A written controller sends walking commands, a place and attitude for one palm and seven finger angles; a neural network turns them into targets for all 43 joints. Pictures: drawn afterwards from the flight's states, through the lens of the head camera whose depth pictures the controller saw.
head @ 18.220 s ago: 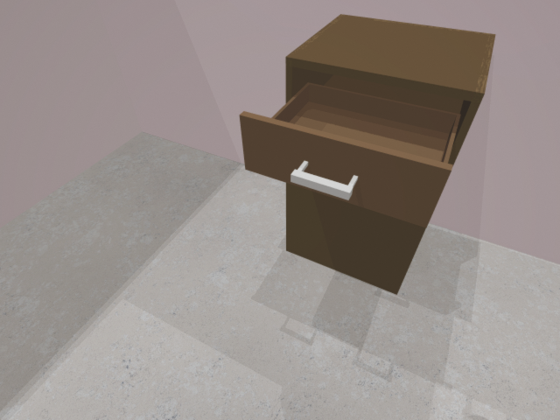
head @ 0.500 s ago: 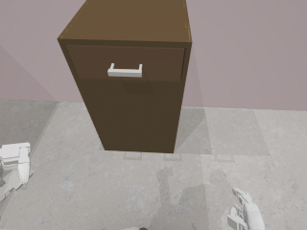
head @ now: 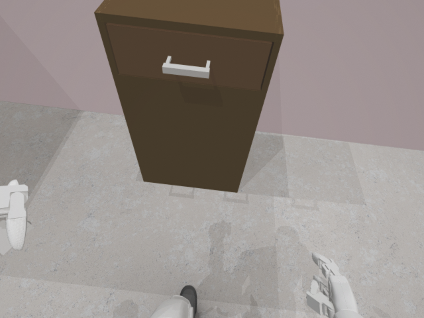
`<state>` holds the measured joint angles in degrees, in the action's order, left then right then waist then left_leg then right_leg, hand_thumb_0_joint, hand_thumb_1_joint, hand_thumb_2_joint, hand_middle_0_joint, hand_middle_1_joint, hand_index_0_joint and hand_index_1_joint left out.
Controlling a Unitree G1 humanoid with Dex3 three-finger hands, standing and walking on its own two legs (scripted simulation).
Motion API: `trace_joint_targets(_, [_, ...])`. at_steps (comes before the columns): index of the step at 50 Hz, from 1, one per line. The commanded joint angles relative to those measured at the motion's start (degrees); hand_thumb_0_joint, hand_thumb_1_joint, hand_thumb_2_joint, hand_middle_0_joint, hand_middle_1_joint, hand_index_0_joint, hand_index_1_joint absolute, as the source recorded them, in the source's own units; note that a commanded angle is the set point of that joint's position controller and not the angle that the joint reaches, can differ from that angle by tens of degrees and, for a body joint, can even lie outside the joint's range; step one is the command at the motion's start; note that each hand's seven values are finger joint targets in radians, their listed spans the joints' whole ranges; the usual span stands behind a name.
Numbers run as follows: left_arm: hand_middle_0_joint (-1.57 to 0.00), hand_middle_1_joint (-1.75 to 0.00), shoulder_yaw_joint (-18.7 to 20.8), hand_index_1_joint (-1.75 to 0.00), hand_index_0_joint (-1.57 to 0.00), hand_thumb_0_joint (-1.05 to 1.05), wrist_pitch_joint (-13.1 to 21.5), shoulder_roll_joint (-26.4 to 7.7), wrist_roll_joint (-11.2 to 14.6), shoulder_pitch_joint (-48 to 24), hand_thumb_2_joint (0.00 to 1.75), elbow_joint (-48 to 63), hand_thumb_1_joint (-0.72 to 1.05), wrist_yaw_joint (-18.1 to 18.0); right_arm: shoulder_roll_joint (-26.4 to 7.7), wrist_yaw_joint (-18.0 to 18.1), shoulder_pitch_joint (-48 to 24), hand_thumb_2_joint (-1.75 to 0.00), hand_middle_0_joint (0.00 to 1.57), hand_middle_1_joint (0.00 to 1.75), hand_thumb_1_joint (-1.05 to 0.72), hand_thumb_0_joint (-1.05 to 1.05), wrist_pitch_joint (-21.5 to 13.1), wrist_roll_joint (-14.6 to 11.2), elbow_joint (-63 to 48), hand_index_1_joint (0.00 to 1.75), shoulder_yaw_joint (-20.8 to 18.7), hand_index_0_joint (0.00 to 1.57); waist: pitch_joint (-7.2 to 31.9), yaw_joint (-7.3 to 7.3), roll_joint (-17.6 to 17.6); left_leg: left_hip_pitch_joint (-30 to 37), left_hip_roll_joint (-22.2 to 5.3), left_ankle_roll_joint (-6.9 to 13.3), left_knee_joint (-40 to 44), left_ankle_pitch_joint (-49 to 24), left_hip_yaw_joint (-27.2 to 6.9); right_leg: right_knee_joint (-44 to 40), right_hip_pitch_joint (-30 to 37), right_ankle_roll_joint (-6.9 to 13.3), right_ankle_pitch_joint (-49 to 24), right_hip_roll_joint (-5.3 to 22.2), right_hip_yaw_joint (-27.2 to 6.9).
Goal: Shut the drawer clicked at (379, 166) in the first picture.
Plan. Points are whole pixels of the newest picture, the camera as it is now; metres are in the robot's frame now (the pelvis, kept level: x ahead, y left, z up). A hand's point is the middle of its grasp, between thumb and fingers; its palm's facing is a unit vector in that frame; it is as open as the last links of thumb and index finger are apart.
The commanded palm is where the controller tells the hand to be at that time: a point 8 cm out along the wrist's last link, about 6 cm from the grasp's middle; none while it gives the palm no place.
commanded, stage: step back with the hand held close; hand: left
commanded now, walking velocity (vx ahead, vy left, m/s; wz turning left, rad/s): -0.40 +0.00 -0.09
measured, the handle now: (187, 66) +0.76 +0.15 +0.02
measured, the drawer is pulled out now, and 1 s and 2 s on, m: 0.00 0.00 0.00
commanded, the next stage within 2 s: stop stepping back and stand still in 0.18 s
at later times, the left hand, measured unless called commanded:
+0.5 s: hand out of the picture +0.11 +0.26 +0.17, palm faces +0.32 -0.84 -0.44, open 3.3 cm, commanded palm +0.04 +0.30 +0.19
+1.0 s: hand out of the picture +0.06 +0.26 +0.18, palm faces +0.38 -0.83 -0.41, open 3.3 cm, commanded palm +0.00 +0.30 +0.19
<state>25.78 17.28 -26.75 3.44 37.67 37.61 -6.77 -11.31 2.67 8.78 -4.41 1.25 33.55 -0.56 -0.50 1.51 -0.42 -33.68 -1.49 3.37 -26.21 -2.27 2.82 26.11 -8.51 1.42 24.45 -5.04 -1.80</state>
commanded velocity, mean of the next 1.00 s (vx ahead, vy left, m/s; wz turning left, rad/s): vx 0.00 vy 0.00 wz -0.01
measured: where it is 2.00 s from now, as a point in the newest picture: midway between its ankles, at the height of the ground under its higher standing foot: outside the picture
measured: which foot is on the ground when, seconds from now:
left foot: down 0.00-0.24, up 0.26-0.40, down 0.42-0.68, up 0.70-0.90, down 0.92-1.00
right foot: down 0.00-1.00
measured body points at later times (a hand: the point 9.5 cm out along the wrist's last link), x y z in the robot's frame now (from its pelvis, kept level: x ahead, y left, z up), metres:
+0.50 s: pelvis -0.09 +0.02 +0.01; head -0.07 +0.05 +0.46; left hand +0.09 +0.30 +0.20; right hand +0.06 -0.23 -0.06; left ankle -0.06 +0.13 -0.72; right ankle -0.10 -0.11 -0.72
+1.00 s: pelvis -0.13 +0.02 +0.01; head -0.14 +0.03 +0.46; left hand +0.03 +0.30 +0.20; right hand +0.01 -0.23 -0.07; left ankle -0.10 +0.15 -0.72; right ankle -0.11 -0.07 -0.72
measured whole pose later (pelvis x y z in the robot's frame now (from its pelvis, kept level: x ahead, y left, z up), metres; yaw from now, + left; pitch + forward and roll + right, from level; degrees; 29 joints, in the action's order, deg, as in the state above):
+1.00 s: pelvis -0.13 +0.02 +0.01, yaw -1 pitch -3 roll +1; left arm 19.1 11.9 -20.6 0.6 34.0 30.6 -9.1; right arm -13.1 4.6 15.2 -6.9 0.5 37.3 -1.0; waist 0.1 -0.3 2.1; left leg -14.5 -0.9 0.0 -31.3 14.0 2.9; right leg 34.8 -15.1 0.7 17.6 0.2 1.9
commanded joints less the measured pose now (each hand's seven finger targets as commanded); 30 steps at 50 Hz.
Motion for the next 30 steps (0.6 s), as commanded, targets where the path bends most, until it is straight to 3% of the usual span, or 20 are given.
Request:
trace_joint_targets(1, [-1.4,-1.6,3.42,-1.6,-1.4,0.0,4.89,-7.79,1.0,-6.25,0.9,11.54,0.9,-0.73,-6.98,1.45,-1.05,-0.9,0.2,0.3,-0.9,0.0,-2.09,-0.8,-5.17,0.3,-3.02,0.2,16.5,-3.23,1.16,40.69,-3.98,-2.45,-4.14,-4.12,-1.94,-7.94,-17.84,-2.32,-27.55,9.56,-3.57])
trace_joint_targets(3, [-1.4,-1.6,2.8,-1.6,-1.4,0.0,3.97,-8.37,0.67,-7.81,0.9,11.93,0.9,-0.62,-8.92,2.2,-2.77,-0.9,0.2,0.3,-0.9,0.0,-2.79,-1.86,-6.46,0.3,-3.88,0.2,16.33,-2.78,0.7,42.91,-6.06,-0.29,-2.85,-10.24,-3.91,-2.52,-17.38,-6.75,-28.15,4.88,-0.41])
trace_joint_targets(5, [-1.4,-1.6,3.14,-1.6,-1.4,0.0,2.83,-8.07,0.88,-6.09,0.9,9.13,0.9,-0.22,-9.21,2.16,-4.05,-0.9,0.2,0.3,-0.9,0.0,-2.72,-1.13,-7.11,0.3,-3.55,0.2,13.43,-2.26,-6.8,38.39,-9.22,1.03,3.91,-5.92,-8.06,2.08,-16.43,-5.49,-11.83,1.98,0.67])
trace_joint_targets(7, [-1.4,-1.6,3.88,-1.6,-1.4,0.0,2.19,-7.56,1.43,-5.73,0.9,6.88,0.9,-0.04,-8.71,1.63,-4.62,-0.9,0.2,0.3,-0.9,0.0,-2.07,-0.04,-7.31,0.3,-3.77,0.2,10.21,-1.82,-12.37,25.41,-12.75,0.01,15.32,16.03,-12.66,5.44,-9.83,-2.5,4.65,0.21,0.89])
trace_joint_targets(9, [-1.4,-1.6,6.29,-1.6,-1.4,0.0,1.62,-8.69,1.6,-3.83,0.9,5.45,0.9,-0.04,-8.87,1.54,-6.45,-0.9,0.2,0.3,-0.9,0.0,-1.04,0.62,-8.51,0.3,-3.84,0.2,6.5,-0.89,-13.53,9.4,-13.03,-2.58,19.8,34.65,-13.73,5.2,-0.5,0.36,5.35,0.06,0.97])
trace_joint_targets(10, [-1.4,-1.6,5.86,-1.6,-1.4,0.0,1.25,-8.02,1.83,-2.58,0.9,4.3,0.9,0.1,-8.01,1.39,-6.52,-0.9,0.2,0.3,-0.9,0.0,-0.24,0.45,-8.48,0.3,-3.59,0.2,6.21,-0.58,-9.75,7.38,-10.81,-4.27,14.66,35.37,-10.31,2.41,-1.01,2.04,6.38,2.35,-0.49])
trace_joint_targets(11, [-1.4,-1.6,5.16,-1.6,-1.4,0.0,1.2,-8.27,1.76,-2.2,0.9,4.0,0.9,-0.01,-7.13,1.29,-5.65,-0.9,0.2,0.3,-0.9,0.0,0.47,-0.42,-8.33,0.3,-3.57,0.2,5.35,-0.78,0.38,14.06,-4.56,-6.35,-2.34,28.13,-3.29,-7.29,-13.5,4.53,12.03,9.26,-8.26])
trace_joint_targets(12, [-1.4,-1.6,4.04,-1.6,-1.4,0.0,1.07,-8.73,1.79,-2.35,0.9,4.96,0.9,-0.27,-6.23,1.14,-4.61,-0.9,0.2,0.3,-0.9,0.0,0.67,-1.46,-7.92,0.3,-3.9,0.2,4.55,-1.25,13.57,24.6,2.17,-7.85,-28.66,23.69,-3.66,-22.48,-35.31,8.95,24.17,23.73,-25.58])
trace_joint_targets(13, [-1.4,-1.6,2.57,-1.6,-1.4,0.0,0.18,-7.91,0.9,-4.7,0.9,6.03,0.9,-1.14,-6.64,0.55,-6.31,-0.9,0.2,0.3,-0.9,0.0,0.9,-0.64,-6.76,0.3,-3.89,0.2,-2.01,-0.53,14.55,15.67,4.23,-7.24,-43.89,25.46,-5.23,-24.47,-37.27,12.53,18.31,28.49,-25.4])
trace_joint_targets(14, [-1.4,-1.6,3.5,-1.6,-1.4,0.0,-0.38,-7.53,0.37,-5.56,0.9,6.14,0.9,-1.27,-6.72,0.35,-5.78,-0.9,0.2,0.3,-0.9,0.0,0.55,-0.61,-6.29,0.3,-3.79,0.2,-1.14,-0.96,13.12,10.57,4.06,-6.57,-48.6,27.22,-6.26,-21.58,-35.27,12.07,7.75,26.88,-21.16])
trace_joint_targets(15, [-1.4,-1.6,1.8,-1.6,-1.4,0.0,-1.26,-5.31,0.11,-4.63,0.9,5.38,0.9,-0.64,-4.76,0.49,-5.08,-0.9,0.2,0.3,-0.9,0.0,0.69,-1.15,-7.13,0.3,-2.74,0.2,-1.34,-1.98,10.7,8.26,1.06,-5.46,-43.93,25.09,-6.17,-15.33,-28.71,9.18,-1.2,22.32,-12.07])
trace_joint_targets(16, [-1.4,-1.6,1.8,-1.6,-1.4,0.0,-1.15,-5.85,-0.4,-5.35,0.9,5.61,0.9,-0.5,-4.05,0.99,-5.88,-0.9,0.2,0.3,-0.9,0.0,0.41,-0.94,-8.76,0.3,-1.3,0.2,-2.1,-2.14,9.19,8.41,-1.07,-4.75,-31.35,23.95,-4.12,-10.84,-21.12,6.6,-11.11,17.88,-7.23])
trace_joint_targets(18, [-1.4,-1.6,1.03,-1.6,-1.4,0.0,-0.98,-5.7,-0.53,-6.19,0.9,5.21,0.9,-1.36,-6.09,2.77,-5.84,-0.9,0.2,0.3,-0.9,0.0,-1.18,-1.65,-8.14,0.3,-0.93,0.2,-1.39,-2.23,4.65,12.34,0.53,-3.26,-6.85,20.69,-1.56,-2.4,-12.25,3.81,-22.27,13.35,-3.75])
trace_joint_targets(19, [-1.4,-1.6,0.91,-1.6,-1.4,0.0,-0.64,-6.2,-0.71,-8.5,0.9,7.59,0.9,-1.5,-7.49,3.26,-5.19,-0.9,0.2,0.3,-0.9,0.0,-2.45,-1.75,-7.85,0.3,-1.19,0.2,0.07,-2.45,-0.43,15.95,0.81,-3.22,5.78,15.21,-0.82,2.24,-7.69,1.75,-23.54,11.36,-1.52])
trace_joint_targets(20, [-1.4,-1.6,2.3,-1.6,-1.4,0.0,0.12,-6.1,-0.86,-5.34,0.9,6.91,0.9,-1.89,-8.38,3.51,-2.82,-0.9,0.2,0.3,-0.9,0.0,-3.64,-1.54,-7.58,0.3,-1.6,0.2,4.12,-1.45,-6.66,21.7,-3.5,-1.98,10.62,6.97,-4.08,6.82,-5.49,-0.25,-21.13,8.61,-1.4])
trace_joint_targets(21, [-1.4,-1.6,1.28,-1.6,-1.4,0.0,0.95,-5.72,-1.51,-5.92,0.9,10.0,0.9,-2.29,-9.02,3.24,-0.64,-0.9,0.2,0.3,-0.9,0.0,-4.51,-1.56,-8.27,0.3,-2.22,0.2,8.61,-0.98,-11.96,30.27,-10.45,0.5,4.7,-8.49,-12.05,9.21,-11.81,-1.44,-12.83,7.22,-0.59])
trace_joint_targets(22, [-1.4,-1.6,2.24,-1.6,-1.4,0.0,0.94,-7.8,-1.9,-6.92,0.9,11.92,0.9,-2.39,-8.68,2.54,0.94,-0.9,0.2,0.3,-0.9,0.0,-5.09,-1.64,-7.98,0.3,-2.55,0.2,12.14,-0.86,-11.14,36.04,-13.05,2.14,2.89,-16.3,-14.26,10.88,-15.11,-1.96,-2.61,5.76,-0.37])
trace_joint_targets(23, [-1.4,-1.6,2.95,-1.6,-1.4,0.0,1.07,-8.23,-1.6,-6.44,0.9,12.05,0.9,-1.98,-9.68,1.9,0.87,-0.9,0.2,0.3,-0.9,0.0,-5.49,-2.1,-8.04,0.3,-3.41,0.2,12.72,-0.88,-7.95,37.25,-12.86,2.5,2.87,-13.46,-12.56,11.34,-15.04,-2.49,-0.7,4.38,0.06])
trace_joint_targets(25, [-1.4,-1.6,3.95,-1.6,-1.4,0.0,0.94,-7.57,-0.62,-2.33,0.9,15.32,0.9,-1.42,-6.72,1.6,1.15,-0.9,0.2,0.3,-0.9,0.0,-7.29,-0.72,-7.91,0.3,-2.36,0.2,11.11,-2.14,-14.99,32.15,-13.1,1.42,10.35,-5.83,-20.23,17.59,-15.14,-2.49,2.86,4.29,0.84])
trace_joint_targets(30, [-1.4,-1.6,2.98,-1.6,-1.4,0.0,-1.37,-4.79,-1.03,4.77,0.9,11.81,0.9,-2.41,-7.84,0.09,-0.52,-0.9,0.2,0.3,-0.9,0.0,-6.71,-1.71,-8.0,0.3,-2.17,0.2,7.25,-1.55,-9.26,16.08,-9.64,1.48,9.88,20.7,-9.65,4.64,-0.08,-2.09,-4.36,4.32,4.09])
